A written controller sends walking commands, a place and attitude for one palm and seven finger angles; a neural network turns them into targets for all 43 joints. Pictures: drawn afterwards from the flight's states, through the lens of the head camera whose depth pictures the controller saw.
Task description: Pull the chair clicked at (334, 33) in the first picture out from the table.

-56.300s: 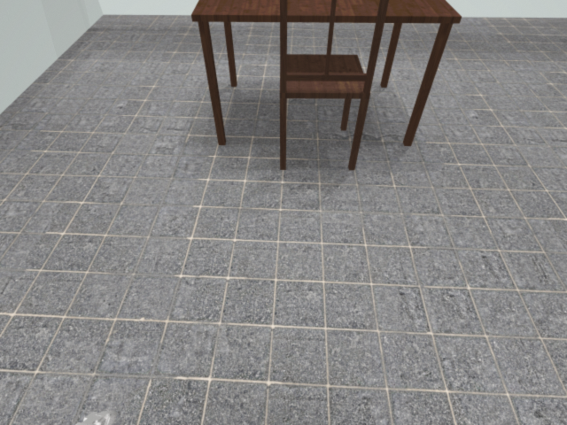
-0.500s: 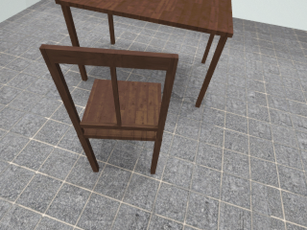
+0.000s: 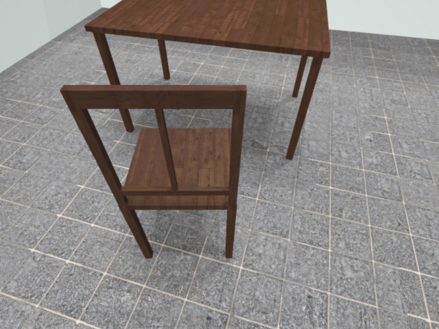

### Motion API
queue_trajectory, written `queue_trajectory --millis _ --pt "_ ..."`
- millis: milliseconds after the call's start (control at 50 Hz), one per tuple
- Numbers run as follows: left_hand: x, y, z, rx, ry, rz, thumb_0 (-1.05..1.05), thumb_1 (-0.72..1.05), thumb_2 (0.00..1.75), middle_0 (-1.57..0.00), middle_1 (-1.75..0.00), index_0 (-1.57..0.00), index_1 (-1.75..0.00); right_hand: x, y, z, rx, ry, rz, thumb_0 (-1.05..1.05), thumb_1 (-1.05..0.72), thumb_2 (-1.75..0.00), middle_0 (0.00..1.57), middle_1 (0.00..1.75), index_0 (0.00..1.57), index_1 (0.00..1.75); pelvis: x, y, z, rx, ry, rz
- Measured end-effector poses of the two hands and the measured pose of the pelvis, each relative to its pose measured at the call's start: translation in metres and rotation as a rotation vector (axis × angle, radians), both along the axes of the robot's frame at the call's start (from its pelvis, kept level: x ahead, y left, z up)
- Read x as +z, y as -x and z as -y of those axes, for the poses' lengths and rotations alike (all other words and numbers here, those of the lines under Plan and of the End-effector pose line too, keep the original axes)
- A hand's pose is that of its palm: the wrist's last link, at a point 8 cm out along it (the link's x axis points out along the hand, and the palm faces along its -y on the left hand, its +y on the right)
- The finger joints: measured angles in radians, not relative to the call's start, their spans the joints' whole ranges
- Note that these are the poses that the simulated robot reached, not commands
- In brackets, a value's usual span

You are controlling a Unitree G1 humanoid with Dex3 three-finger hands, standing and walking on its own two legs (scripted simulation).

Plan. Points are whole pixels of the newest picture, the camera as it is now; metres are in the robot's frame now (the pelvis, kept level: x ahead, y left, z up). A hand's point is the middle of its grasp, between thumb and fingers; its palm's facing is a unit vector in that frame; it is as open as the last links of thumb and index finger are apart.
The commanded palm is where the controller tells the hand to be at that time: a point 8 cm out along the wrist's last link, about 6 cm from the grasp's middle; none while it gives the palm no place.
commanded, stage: let the arm hang, fingers relaxed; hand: left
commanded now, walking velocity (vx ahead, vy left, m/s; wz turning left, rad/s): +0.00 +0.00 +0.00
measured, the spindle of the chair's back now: (168, 154) +0.57 +0.18 -0.06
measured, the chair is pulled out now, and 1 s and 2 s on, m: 0.55 0.55 0.55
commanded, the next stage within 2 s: look to check the result in 0.26 s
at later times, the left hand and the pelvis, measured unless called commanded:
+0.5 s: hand out of the picture +0.00 +0.16 -0.17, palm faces +0.04 -0.98 -0.18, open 7.4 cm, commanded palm none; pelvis +0.01 +0.00 +0.00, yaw +0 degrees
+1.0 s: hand out of the picture +0.01 +0.15 -0.17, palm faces +0.05 -0.98 -0.18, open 7.4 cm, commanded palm none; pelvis +0.02 -0.01 +0.00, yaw +0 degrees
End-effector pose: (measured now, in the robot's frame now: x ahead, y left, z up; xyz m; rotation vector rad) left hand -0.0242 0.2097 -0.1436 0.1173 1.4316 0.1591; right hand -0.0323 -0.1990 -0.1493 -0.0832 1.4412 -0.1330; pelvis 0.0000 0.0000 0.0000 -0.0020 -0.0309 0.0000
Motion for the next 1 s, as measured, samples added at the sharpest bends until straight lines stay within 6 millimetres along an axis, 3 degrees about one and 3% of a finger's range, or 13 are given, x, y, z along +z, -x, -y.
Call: queue_trajectory --millis 140,600,1000 --pt "-0.004 -0.007 0.012 -0.002 0.029 0.011 0.01 0.92 0.89 -0.20 -0.30 -0.20 -0.30 0.002 -0.007 0.000 -0.006 0.007 0.017 0.00 -0.91 -0.90 0.20 0.30 0.20 0.30 0.000 -0.002 0.002 -0.001 0.001 -0.002" --pt "0.001 -0.021 0.005 0.002 -0.004 0.014 0.01 0.91 0.89 -0.19 -0.30 -0.20 -0.30 0.002 -0.011 0.005 -0.003 0.007 -0.016 0.00 -0.91 -0.90 0.20 0.30 0.20 0.30 0.001 -0.011 0.006 0.003 -0.003 -0.010" --pt "0.002 -0.030 0.011 0.004 -0.010 0.027 0.01 0.92 0.89 -0.20 -0.30 -0.20 -0.30 0.001 -0.029 0.016 0.008 0.010 0.009 0.00 -0.91 -0.90 0.20 0.30 0.20 0.30 0.001 -0.017 0.014 0.006 -0.006 -0.001"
